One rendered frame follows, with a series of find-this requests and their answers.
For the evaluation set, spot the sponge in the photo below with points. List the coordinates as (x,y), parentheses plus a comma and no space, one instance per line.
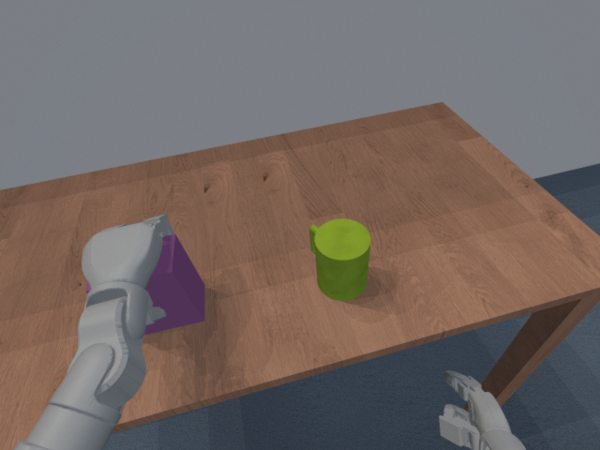
(176,287)

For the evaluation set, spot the right robot hand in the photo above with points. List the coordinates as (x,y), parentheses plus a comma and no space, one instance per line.
(465,428)

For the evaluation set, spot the left robot hand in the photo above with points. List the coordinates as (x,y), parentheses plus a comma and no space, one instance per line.
(128,253)

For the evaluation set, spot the table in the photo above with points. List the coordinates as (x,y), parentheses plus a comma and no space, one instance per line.
(461,238)

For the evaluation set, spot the right robot forearm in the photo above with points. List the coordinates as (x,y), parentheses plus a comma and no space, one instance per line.
(497,439)

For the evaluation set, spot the left robot forearm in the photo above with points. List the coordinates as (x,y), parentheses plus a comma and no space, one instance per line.
(107,371)

